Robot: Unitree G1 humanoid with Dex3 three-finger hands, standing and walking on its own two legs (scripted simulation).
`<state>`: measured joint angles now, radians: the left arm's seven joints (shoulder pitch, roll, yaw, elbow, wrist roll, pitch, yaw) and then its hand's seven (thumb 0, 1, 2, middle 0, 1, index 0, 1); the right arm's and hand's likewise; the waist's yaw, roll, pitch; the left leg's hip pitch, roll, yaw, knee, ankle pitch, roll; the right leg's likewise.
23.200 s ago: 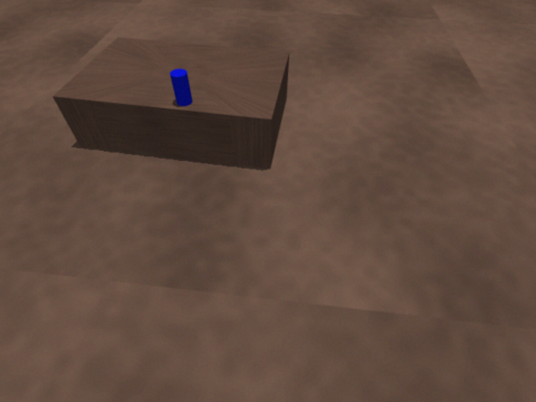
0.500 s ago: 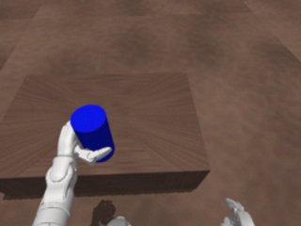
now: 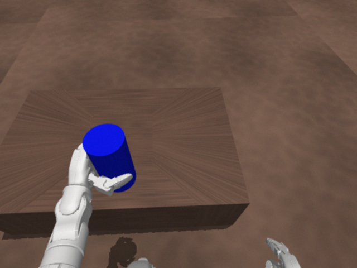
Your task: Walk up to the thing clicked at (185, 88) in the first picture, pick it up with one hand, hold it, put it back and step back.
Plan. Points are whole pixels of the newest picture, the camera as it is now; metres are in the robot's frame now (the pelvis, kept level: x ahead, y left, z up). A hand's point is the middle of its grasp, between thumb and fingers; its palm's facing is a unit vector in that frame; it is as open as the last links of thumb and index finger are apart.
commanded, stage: hold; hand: left
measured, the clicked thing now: (113, 160) +0.33 +0.16 +0.06
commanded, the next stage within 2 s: crouch in 0.30 s
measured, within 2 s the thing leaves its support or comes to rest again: neither
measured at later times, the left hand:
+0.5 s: hand (112, 165) +0.32 +0.16 +0.05, palm faces +0.01 -1.00 +0.01, open 10.8 cm
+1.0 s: hand (122, 168) +0.40 +0.18 -0.10, palm faces +0.02 -1.00 +0.00, open 10.8 cm
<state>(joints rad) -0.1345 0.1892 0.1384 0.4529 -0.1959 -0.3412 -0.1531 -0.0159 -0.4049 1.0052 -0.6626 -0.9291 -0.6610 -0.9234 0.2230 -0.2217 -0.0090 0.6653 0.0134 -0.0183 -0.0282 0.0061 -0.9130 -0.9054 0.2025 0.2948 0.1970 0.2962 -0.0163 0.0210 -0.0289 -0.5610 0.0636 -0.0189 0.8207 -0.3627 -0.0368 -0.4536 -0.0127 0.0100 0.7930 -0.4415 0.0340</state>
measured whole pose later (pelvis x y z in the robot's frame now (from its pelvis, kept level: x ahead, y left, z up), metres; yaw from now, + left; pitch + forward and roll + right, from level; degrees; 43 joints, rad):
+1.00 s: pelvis -0.03 +0.00 -0.11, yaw -2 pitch +25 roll -4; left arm -0.54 0.31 0.29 0.91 -0.16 -0.62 -0.19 -0.02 -0.41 1.00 -0.66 -0.93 -0.66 -0.93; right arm 0.21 -0.23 -0.01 0.69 -0.05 -0.03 0.01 0.00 -0.92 -0.91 0.20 0.30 0.20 0.30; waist -0.09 0.01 -0.14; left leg -1.30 0.07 -0.07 1.39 -0.53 -0.04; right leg -1.18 0.01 0.00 1.37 -0.63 0.04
